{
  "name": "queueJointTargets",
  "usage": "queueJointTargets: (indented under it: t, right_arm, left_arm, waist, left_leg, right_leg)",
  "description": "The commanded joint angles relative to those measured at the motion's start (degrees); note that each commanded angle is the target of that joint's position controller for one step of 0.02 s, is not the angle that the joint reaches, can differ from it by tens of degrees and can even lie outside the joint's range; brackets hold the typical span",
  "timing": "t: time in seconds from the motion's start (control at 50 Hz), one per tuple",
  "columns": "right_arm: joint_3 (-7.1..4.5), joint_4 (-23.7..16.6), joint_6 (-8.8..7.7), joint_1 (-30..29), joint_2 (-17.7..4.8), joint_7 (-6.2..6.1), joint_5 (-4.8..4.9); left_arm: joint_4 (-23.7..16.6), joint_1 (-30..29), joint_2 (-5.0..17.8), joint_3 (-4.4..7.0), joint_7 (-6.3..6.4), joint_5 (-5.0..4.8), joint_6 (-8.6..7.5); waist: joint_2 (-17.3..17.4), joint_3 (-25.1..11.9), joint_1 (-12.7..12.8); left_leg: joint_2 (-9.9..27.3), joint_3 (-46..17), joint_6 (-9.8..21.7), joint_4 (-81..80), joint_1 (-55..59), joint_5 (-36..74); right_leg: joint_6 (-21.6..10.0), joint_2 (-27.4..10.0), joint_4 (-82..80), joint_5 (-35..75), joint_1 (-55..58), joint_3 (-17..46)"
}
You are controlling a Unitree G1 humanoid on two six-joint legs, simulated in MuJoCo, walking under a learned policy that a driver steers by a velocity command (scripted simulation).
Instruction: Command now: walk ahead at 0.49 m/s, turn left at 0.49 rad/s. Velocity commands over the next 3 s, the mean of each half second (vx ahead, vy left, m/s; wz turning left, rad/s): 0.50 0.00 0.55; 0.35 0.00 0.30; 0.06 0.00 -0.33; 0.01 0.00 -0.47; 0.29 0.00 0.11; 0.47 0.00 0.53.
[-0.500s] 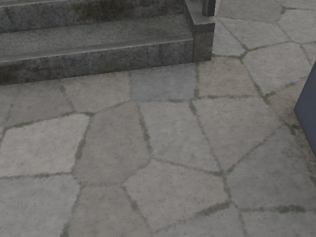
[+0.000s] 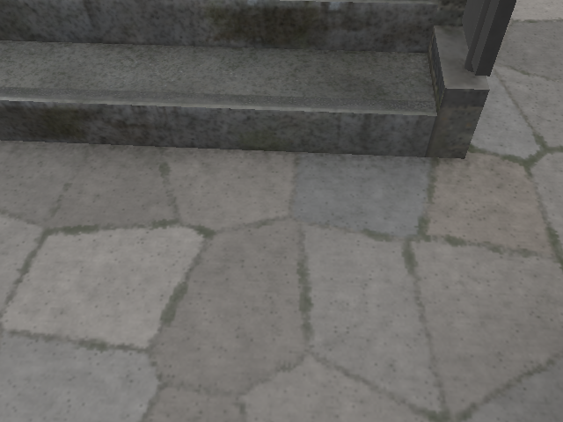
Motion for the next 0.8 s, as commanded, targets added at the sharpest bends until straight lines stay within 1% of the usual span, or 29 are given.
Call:
queueJointTargets:
  t: [0.02,0.04,0.06,0.08,0.1,0.12,0.14,0.18,0.2,0.28,0.32,0.4,0.44,0.46,0.48,0.5,0.52,0.54,0.56,0.58,0.6,0.62,0.64,0.66,0.68,0.7,0.74,0.76,0.8]
  right_arm:
    - [-4.94,3.8,0.82,21.4,-15.7,-1.04,0.56]
    - [-4.81,3.0,1.01,16.7,-13.0,-1.14,1.69]
    - [-4.16,2.3,1.03,13.5,-10.2,-1.20,1.49]
    - [-3.60,2.2,0.66,11.5,-8.0,-1.20,1.03]
    - [-3.31,2.0,0.05,11.3,-7.6,-1.45,1.18]
    - [-3.06,2.3,-0.58,11.5,-7.6,-1.54,1.37]
    - [-3.15,2.6,-1.24,12.4,-8.4,-1.48,1.48]
    - [-3.53,3.0,-1.68,14.4,-10.2,-1.58,1.59]
    - [-3.55,3.2,-1.60,15.8,-10.4,-1.65,1.68]
    - [-3.54,3.8,-0.95,22.4,-10.1,-1.80,1.77]
    - [-3.59,3.8,-0.78,24.5,-10.4,-2.08,1.61]
    - [-3.65,3.6,-0.57,27.3,-10.7,-2.63,0.79]
    - [-3.88,3.1,-0.60,26.7,-11.5,-2.98,0.47]
    - [-4.04,2.5,-0.64,25.1,-12.0,-3.21,0.49]
    - [-4.18,1.7,-0.74,22.2,-12.7,-3.25,0.55]
    - [-4.31,1.2,-1.05,20.5,-13.4,-2.92,0.61]
    - [-4.34,0.8,-1.62,18.9,-13.6,-2.20,1.17]
    - [-3.41,-0.9,-2.26,19.4,-10.0,-1.66,1.96]
    - [-2.36,-2.0,-1.77,27.3,-4.7,-1.90,3.71]
    - [-2.90,-0.6,-1.01,26.3,-10.4,-2.46,1.14]
    - [-3.16,-0.5,-0.74,22.0,-10.6,-1.99,0.40]
    - [-2.91,-1.0,-0.64,19.2,-9.5,-1.53,0.18]
    - [-2.81,-1.2,-0.31,18.1,-8.5,-1.01,-0.28]
    - [-2.61,-1.3,0.24,18.3,-7.7,-0.47,-0.64]
    - [-2.41,-1.3,0.63,18.4,-7.0,-0.18,-0.75]
    - [-2.22,-1.5,0.78,17.5,-6.5,-0.06,-0.71]
    - [-1.91,-2.2,0.90,15.4,-5.7,-0.07,-0.94]
    - [-1.64,-2.8,0.83,13.7,-5.3,-0.08,-0.95]
    - [-0.74,-3.7,0.69,10.2,-4.3,0.10,-0.73]
  left_arm:
    - [-9.7,-2.2,6.2,1.66,-1.28,-0.36,-1.08]
    - [-10.6,-7.1,9.6,1.83,-1.72,0.48,-1.94]
    - [-11.5,-9.9,10.6,2.14,-2.19,0.18,-2.47]
    - [-11.3,-10.5,10.0,2.20,-2.07,0.43,-2.24]
    - [-11.4,-9.8,9.3,2.05,-2.09,1.27,-1.09]
    - [-11.5,-9.2,8.2,1.79,-2.26,1.82,0.22]
    - [-11.9,-9.5,7.3,1.64,-2.34,2.01,1.17]
    - [-13.6,-12.6,7.0,1.53,-2.52,1.93,2.08]
    - [-14.8,-15.6,7.2,1.59,-2.61,1.84,2.30]
    - [-18.3,-25.1,8.1,1.73,-2.97,1.51,2.81]
    - [-19.7,-28.6,8.2,1.60,-3.20,1.40,2.82]
    - [-22.7,-35.7,8.2,0.88,-3.73,1.03,2.10]
    - [-23.8,-36.2,8.7,0.74,-3.79,0.62,1.47]
    - [-23.6,-34.4,9.3,0.87,-3.68,0.44,1.18]
    - [-22.6,-30.1,10.2,1.21,-3.36,0.22,0.90]
    - [-20.6,-23.5,11.9,1.95,-2.77,0.06,0.55]
    - [-18.4,-14.8,13.9,2.79,-1.97,0.23,-0.20]
    - [-17.7,-5.3,17.8,3.85,-0.76,1.62,-0.61]
    - [-18.2,-5.8,21.8,4.82,-0.64,2.62,0.13]
    - [-18.2,-8.5,17.2,4.71,-1.13,1.47,0.83]
    - [-18.5,-12.1,12.3,3.63,-1.44,0.94,0.76]
    - [-18.0,-14.0,9.7,3.00,-1.89,1.02,0.55]
    - [-17.1,-13.5,9.1,2.74,-1.97,0.98,0.19]
    - [-15.9,-12.6,8.8,2.58,-2.08,0.78,-0.21]
    - [-14.8,-11.3,8.9,2.61,-2.41,0.48,-0.86]
    - [-14.1,-10.5,8.1,2.31,-2.45,0.26,-1.60]
    - [-12.5,-8.9,8.7,2.22,-2.64,-0.02,-2.59]
    - [-11.8,-8.4,8.9,2.13,-2.70,-0.06,-2.68]
    - [-11.0,-8.7,8.8,1.84,-2.80,-0.14,-2.27]
  waist:
    - [10.6,-18.1,-5.8]
    - [1.3,-9.7,-5.4]
    - [-2.2,-3.4,-3.5]
    - [-6.5,0.1,-0.5]
    - [-7.2,0.3,1.1]
    - [-6.4,0.1,2.1]
    - [-5.2,-0.3,2.4]
    - [-2.7,-0.5,1.7]
    - [-1.4,-0.1,0.7]
    - [1.6,-0.9,-3.8]
    - [2.4,-1.3,-5.2]
    - [3.6,-0.5,-7.3]
    - [4.5,-0.7,-6.7]
    - [4.8,-1.0,-5.3]
    - [5.1,-2.0,-2.7]
    - [4.6,-5.1,0.0]
    - [1.9,-9.7,4.6]
    - [-3.5,-18.3,7.4]
    - [-17.6,-24.7,2.6]
    - [-10.3,-19.3,1.5]
    - [-4.7,-10.7,0.9]
    - [-2.0,-6.5,0.4]
    - [-3.9,-4.7,-0.2]
    - [-6.0,-3.8,-1.0]
    - [-6.9,-3.8,-1.4]
    - [-6.7,-3.6,-1.5]
    - [-6.2,-3.7,-2.1]
    - [-6.2,-3.8,-2.2]
    - [-7.2,-4.4,-2.2]
  left_leg:
    - [25.3,-51.0,19.1,-10.3,44.5,-0.7]
    - [23.8,-47.0,16.1,-17.5,36.7,-11.8]
    - [22.4,-42.2,13.7,-20.7,27.6,-12.2]
    - [19.9,-37.8,10.9,-21.7,20.6,-5.1]
    - [17.6,-34.1,9.6,-21.6,16.0,1.2]
    - [15.8,-30.7,8.5,-21.9,12.9,5.3]
    - [14.3,-28.3,8.0,-21.6,11.3,9.9]
    - [11.9,-25.1,6.5,-21.8,9.9,13.5]
    - [11.1,-24.7,5.3,-22.0,10.2,14.0]
    - [10.3,-25.9,1.0,-20.0,18.2,17.5]
    - [10.5,-27.0,0.6,-18.7,22.3,18.7]
    - [11.3,-29.4,1.9,-15.3,28.3,24.0]
    - [12.4,-30.8,1.6,-13.4,29.1,26.7]
    - [12.6,-31.2,0.8,-12.4,27.8,27.7]
    - [12.1,-30.7,-0.6,-10.0,24.8,31.4]
    - [10.7,-30.4,-2.0,-4.5,22.5,36.6]
    - [7.6,-27.9,-3.4,6.0,18.5,35.3]
    - [4.7,-24.3,-4.2,20.8,10.9,17.8]
    - [-3.9,-17.0,-6.1,36.2,-6.1,-24.6]
    - [1.7,-16.1,-5.5,41.0,-11.2,-20.4]
    - [3.8,-15.4,-5.8,40.2,-10.7,-14.0]
    - [5.2,-14.5,-6.2,37.9,-9.5,-10.8]
    - [6.4,-14.3,-6.5,35.8,-8.4,-10.0]
    - [6.8,-13.9,-6.8,34.5,-6.8,-9.9]
    - [6.5,-13.7,-6.9,33.7,-6.0,-9.7]
    - [5.8,-13.6,-7.3,32.4,-6.7,-9.5]
    - [4.8,-13.2,-8.3,29.8,-8.0,-8.3]
    - [4.8,-12.6,-8.8,27.2,-8.5,-6.7]
    - [5.1,-9.9,-9.3,19.7,-6.0,-2.1]
  right_leg:
    - [1.3,1.7,51.6,-5.3,-42.6,12.2]
    - [-0.2,-2.7,45.4,3.0,-47.3,15.5]
    - [-0.2,-4.4,40.5,6.7,-45.6,14.5]
    - [0.4,-6.3,35.8,8.2,-42.1,14.1]
    - [1.6,-7.4,32.5,8.2,-38.4,14.3]
    - [2.6,-8.2,29.4,8.1,-35.5,13.9]
    - [3.4,-8.5,27.0,8.4,-34.3,13.1]
    - [4.7,-8.9,21.7,12.5,-35.0,11.5]
    - [5.3,-9.0,18.8,15.4,-36.6,11.0]
    - [5.9,-8.0,9.7,24.3,-42.9,10.7]
    - [5.9,-7.1,6.7,25.4,-44.9,10.9]
    - [5.2,-4.5,-0.9,23.3,-45.8,10.6]
    - [4.1,-3.4,-5.2,22.3,-42.0,11.1]
    - [3.4,-2.9,-7.9,21.6,-37.4,11.5]
    - [2.4,-1.7,-10.6,19.8,-29.4,11.5]
    - [1.3,-0.1,-12.2,18.3,-19.7,11.0]
    - [-0.4,-2.2,-15.3,20.5,-7.3,12.4]
    - [-2.8,-14.7,-16.0,8.3,6.6,24.1]
    - [-10.0,-30.0,-20.7,6.5,18.6,50.1]
    - [-10.4,-27.7,-23.2,-1.4,11.5,54.6]
    - [-9.2,-24.6,-25.0,-0.3,2.4,45.0]
    - [-8.1,-21.5,-26.4,6.4,-3.8,37.3]
    - [-7.1,-19.0,-27.5,11.9,-7.2,31.9]
    - [-6.5,-17.1,-28.6,16.0,-10.0,27.9]
    - [-6.7,-16.5,-28.9,20.9,-10.8,25.7]
    - [-7.0,-16.1,-28.5,30.2,-10.7,23.1]
    - [-8.2,-16.5,-27.3,49.0,-10.0,18.6]
    - [-8.2,-16.3,-26.9,55.2,-9.9,16.3]
    - [-7.1,-14.3,-26.5,59.8,-11.3,11.6]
